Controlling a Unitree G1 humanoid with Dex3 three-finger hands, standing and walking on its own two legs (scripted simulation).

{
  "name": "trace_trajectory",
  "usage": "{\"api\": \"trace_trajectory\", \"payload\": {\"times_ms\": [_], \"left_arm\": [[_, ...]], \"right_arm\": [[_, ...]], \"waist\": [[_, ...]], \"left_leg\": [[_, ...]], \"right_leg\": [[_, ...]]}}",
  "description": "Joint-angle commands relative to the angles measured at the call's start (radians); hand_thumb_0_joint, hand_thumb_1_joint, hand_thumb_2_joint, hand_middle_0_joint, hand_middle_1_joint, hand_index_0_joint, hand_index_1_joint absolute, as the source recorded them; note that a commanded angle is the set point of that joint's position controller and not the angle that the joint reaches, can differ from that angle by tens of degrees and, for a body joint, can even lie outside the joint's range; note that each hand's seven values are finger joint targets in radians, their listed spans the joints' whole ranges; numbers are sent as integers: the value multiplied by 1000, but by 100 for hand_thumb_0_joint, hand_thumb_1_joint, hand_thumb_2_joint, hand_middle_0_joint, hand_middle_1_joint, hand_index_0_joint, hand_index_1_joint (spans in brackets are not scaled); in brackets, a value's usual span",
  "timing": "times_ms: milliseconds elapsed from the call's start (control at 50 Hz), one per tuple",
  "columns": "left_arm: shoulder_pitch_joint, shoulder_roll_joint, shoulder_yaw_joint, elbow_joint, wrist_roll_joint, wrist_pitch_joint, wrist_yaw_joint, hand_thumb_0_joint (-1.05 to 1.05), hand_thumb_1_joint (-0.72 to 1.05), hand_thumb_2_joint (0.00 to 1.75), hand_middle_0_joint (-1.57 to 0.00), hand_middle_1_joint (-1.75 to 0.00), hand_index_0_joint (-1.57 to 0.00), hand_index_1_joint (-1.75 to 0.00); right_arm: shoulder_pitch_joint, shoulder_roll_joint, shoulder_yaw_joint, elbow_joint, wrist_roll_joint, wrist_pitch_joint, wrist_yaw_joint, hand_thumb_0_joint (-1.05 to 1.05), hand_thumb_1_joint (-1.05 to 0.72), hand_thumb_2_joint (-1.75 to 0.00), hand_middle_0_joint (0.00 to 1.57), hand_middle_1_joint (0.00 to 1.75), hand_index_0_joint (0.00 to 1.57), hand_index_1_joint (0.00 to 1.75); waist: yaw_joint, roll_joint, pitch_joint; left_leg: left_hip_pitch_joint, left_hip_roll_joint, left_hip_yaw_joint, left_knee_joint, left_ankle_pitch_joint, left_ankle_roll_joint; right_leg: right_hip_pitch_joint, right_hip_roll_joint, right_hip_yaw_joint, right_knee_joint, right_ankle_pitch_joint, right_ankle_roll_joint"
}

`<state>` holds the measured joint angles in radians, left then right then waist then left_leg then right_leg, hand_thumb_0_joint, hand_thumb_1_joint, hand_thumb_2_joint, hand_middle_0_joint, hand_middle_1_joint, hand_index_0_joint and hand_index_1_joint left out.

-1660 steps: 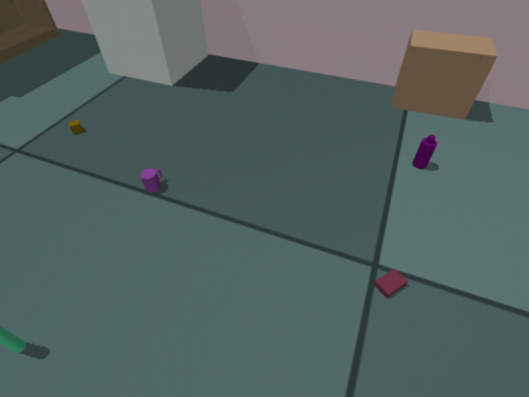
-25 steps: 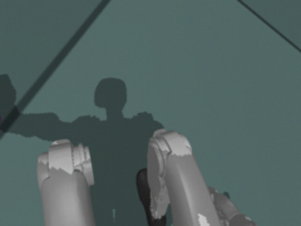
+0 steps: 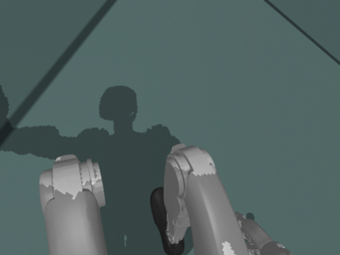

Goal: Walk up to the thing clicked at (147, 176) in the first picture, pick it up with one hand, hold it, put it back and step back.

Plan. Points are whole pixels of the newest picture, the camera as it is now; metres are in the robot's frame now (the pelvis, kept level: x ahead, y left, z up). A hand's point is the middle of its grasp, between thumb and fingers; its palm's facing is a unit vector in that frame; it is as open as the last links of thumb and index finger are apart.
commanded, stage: rest palm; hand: left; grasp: from above
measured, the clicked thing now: out of the picture +0.41 +0.43 -0.24
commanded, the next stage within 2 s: close in 0.50 s
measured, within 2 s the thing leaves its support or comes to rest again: neither
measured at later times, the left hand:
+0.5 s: hand out of the picture +0.39 +0.41 -0.19, palm faces -0.36 -0.19 -0.91, open 13.8 cm
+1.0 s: hand out of the picture +0.39 +0.42 -0.19, palm faces -0.36 -0.20 -0.91, open 12.7 cm
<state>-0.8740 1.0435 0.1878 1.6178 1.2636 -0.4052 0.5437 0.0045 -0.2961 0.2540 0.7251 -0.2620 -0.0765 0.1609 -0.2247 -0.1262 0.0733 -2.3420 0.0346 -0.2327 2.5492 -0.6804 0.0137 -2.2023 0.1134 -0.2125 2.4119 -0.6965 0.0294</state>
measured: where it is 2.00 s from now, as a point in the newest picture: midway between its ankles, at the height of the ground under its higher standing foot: (131, 243)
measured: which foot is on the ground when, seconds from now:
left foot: down 0.00-1.00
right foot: down 0.00-1.00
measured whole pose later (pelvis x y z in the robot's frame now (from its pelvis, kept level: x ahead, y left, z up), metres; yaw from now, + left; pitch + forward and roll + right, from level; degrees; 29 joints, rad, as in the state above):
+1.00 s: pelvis +0.00 +0.00 +0.00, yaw +0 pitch +26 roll -14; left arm -0.90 1.06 0.17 1.57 1.23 -0.40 0.52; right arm -0.04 -0.30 0.27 0.72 -0.26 -0.08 0.17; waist -0.21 -0.13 0.09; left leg -2.35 0.03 -0.24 2.55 -0.69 0.01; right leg -2.20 0.11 -0.22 2.41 -0.71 0.03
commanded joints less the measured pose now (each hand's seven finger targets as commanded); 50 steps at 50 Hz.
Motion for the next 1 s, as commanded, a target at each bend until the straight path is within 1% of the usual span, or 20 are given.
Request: {"api": "trace_trajectory", "payload": {"times_ms": [0,80,100,120,140,180,200,320,340,360,380,400,440,560,620,640,780,840,880,980], "left_arm": [[-105,230,-18,-11,19,26,-8,0,-52,100,-8,-100,-8,-101],[-102,238,-8,-11,10,40,-2,0,-51,101,-9,-102,-9,-103],[-85,245,1,2,15,46,-4,0,-51,102,-8,-103,-8,-104],[-105,233,-17,-21,12,49,-6,0,-51,103,-9,-105,-8,-105],[-109,242,-9,-16,13,51,-4,0,-50,104,-9,-106,-9,-106],[-60,242,-1,15,10,61,-5,0,-50,106,-10,-106,-9,-107],[-127,236,-21,-47,4,54,-5,0,-48,106,-10,-108,-10,-108],[-47,244,6,-5,-7,73,-18,0,-46,113,-12,-112,-11,-113],[-64,234,5,-28,-13,69,-19,0,-46,113,-12,-112,-11,-113],[-105,219,-22,-78,-12,65,-26,0,-45,114,-13,-115,-12,-115],[-57,226,-9,-20,-9,73,-32,0,-46,114,-12,-115,-11,-116],[-74,211,-20,-63,-26,68,-34,0,-45,113,-11,-115,-11,-115],[-30,213,-15,-25,-26,70,-40,0,-45,112,-11,-115,-11,-115],[-32,217,-7,-52,-50,44,-54,0,-41,117,-13,-121,-13,-121],[-34,216,-17,-60,-41,36,-60,0,-37,106,-12,-121,-15,-118],[-56,216,-17,-75,-45,30,-60,0,-35,105,-13,-120,-16,-117],[-90,227,-36,-60,-29,19,-53,0,-32,111,-16,-125,-19,-122],[-58,233,-25,-26,-18,24,-51,0,-28,112,-17,-127,-20,-124],[-102,239,-28,-64,-21,16,-48,0,-27,114,-19,-128,-21,-125],[-48,221,-32,-14,-12,28,-53,0,-23,117,-20,-132,-23,-129]], "right_arm": [[111,-293,-83,-22,-2,-8,-15,0,-90,-90,20,30,20,30],[99,-296,-83,-26,-4,-12,-15,0,-90,-90,20,30,20,30],[102,-301,-84,-33,-9,-13,-15,0,-90,-90,20,30,20,30],[97,-294,-83,-29,-5,-15,-13,0,-90,-90,20,30,20,30],[104,-300,-82,-33,-10,-14,-13,0,-90,-90,20,30,20,30],[100,-302,-85,-29,-7,-15,-14,0,-90,-90,20,30,20,30],[96,-298,-82,-32,-6,-15,-11,0,-90,-90,20,30,20,30],[103,-304,-89,-37,-7,-18,-5,0,-91,-91,20,30,20,30],[108,-303,-90,-40,-7,-14,-3,0,-91,-91,20,30,20,30],[100,-293,-84,-41,-8,-17,-1,0,-91,-91,20,30,20,30],[107,-300,-89,-34,-8,-17,-2,0,-91,-91,20,30,20,30],[101,-296,-89,-39,-1,-17,0,0,-91,-91,20,30,20,30],[112,-301,-88,-31,-3,-15,2,0,-91,-91,20,30,20,30],[92,-298,-81,-38,4,-13,4,0,-91,-91,20,30,20,30],[88,-298,-82,-35,3,-11,3,0,-90,-90,20,30,20,30],[92,-303,-83,-36,3,-8,3,0,-90,-90,20,30,20,30],[85,-300,-74,-29,4,-5,-1,0,-91,-90,20,30,20,30],[103,-304,-75,-12,-1,-4,-1,0,-91,-90,20,30,20,30],[76,-304,-71,-29,1,-2,-3,0,-90,-90,20,30,20,30],[93,-306,-76,-12,-3,1,-4,0,-91,-90,20,30,20,30]], "waist": [[2,386,-527],[13,398,-521],[10,397,-530],[14,394,-520],[2,400,-540],[13,395,-551],[9,427,-539],[21,409,-549],[17,413,-559],[19,439,-561],[15,420,-569],[17,400,-563],[17,401,-563],[32,357,-536],[32,357,-550],[20,357,-551],[16,351,-528],[14,370,-550],[20,391,-551],[15,391,-533]], "left_leg": [[440,6,76,-277,108,10],[441,7,64,-296,78,4],[453,7,64,-292,99,4],[439,7,68,-286,88,7],[448,7,64,-290,107,6],[471,9,59,-288,136,6],[468,8,58,-294,126,2],[469,7,63,-292,148,5],[468,6,60,-298,145,4],[487,6,64,-296,163,4],[486,7,69,-282,180,9],[467,6,63,-284,171,9],[477,5,71,-280,195,12],[424,3,67,-284,120,14],[442,5,68,-281,129,16],[446,6,61,-284,133,13],[424,6,67,-273,112,19],[470,7,59,-278,162,13],[475,7,52,-289,147,10],[487,10,44,-295,158,6]], "right_leg": [[218,29,-45,-228,161,-61],[193,26,-51,-220,131,-64],[211,25,-51,-217,151,-62],[194,26,-47,-219,142,-63],[216,27,-51,-218,163,-62],[211,26,-53,-212,182,-61],[199,24,-52,-207,172,-63],[226,24,-49,-213,191,-62],[230,24,-52,-212,187,-63],[230,24,-49,-212,202,-64],[242,26,-45,-218,219,-61],[232,25,-47,-217,208,-60],[260,28,-44,-223,231,-58],[255,25,-39,-232,163,-60],[257,30,-39,-236,167,-60],[258,27,-45,-230,171,-59],[245,30,-38,-244,156,-60],[249,30,-46,-224,188,-60],[238,27,-47,-223,171,-64],[220,27,-56,-217,180,-61]]}}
